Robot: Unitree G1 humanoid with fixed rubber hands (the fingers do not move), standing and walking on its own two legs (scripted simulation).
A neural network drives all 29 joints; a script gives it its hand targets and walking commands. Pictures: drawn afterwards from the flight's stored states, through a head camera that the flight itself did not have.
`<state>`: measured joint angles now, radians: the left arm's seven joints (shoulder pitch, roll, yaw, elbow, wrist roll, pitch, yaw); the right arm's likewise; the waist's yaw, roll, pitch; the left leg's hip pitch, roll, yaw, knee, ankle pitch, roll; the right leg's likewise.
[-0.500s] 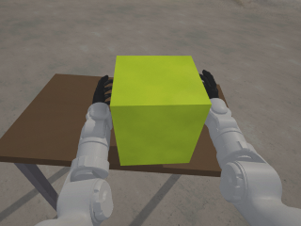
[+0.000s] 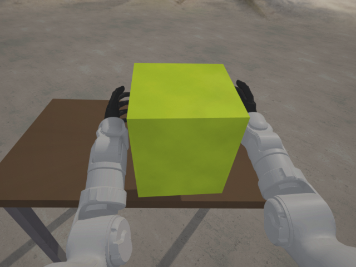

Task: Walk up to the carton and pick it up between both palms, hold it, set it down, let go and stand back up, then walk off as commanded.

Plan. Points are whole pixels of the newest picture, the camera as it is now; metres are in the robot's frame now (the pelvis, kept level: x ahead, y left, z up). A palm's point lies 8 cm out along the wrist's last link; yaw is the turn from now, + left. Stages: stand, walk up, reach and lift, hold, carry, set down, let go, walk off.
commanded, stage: reach and lift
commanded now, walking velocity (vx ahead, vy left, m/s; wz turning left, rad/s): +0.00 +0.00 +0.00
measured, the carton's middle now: (180, 131) +0.39 +0.01 +0.15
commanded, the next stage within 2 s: hold in 1.38 s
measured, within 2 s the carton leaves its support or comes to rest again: neither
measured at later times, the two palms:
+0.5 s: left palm (111, 106) +0.38 +0.16 +0.22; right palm (253, 105) +0.38 -0.14 +0.24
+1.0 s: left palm (109, 98) +0.39 +0.16 +0.24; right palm (253, 93) +0.39 -0.14 +0.26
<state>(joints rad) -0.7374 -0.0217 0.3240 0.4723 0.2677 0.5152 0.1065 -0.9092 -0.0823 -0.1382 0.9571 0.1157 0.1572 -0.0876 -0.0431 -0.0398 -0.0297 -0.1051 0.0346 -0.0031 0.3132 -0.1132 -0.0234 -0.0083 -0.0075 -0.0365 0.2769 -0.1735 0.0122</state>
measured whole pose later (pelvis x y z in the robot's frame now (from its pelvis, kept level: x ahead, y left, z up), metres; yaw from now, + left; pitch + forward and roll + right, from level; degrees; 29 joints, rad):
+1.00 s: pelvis +0.01 +0.00 +0.00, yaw +2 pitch -7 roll -1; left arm -0.82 0.06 0.33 0.41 0.25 0.72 0.01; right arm -0.99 -0.09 -0.07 0.83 0.27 0.40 -0.21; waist -0.11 -0.04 -0.07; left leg -0.08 0.03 -0.03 0.34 -0.14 -0.03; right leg 0.04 -0.01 -0.06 0.27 -0.19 0.01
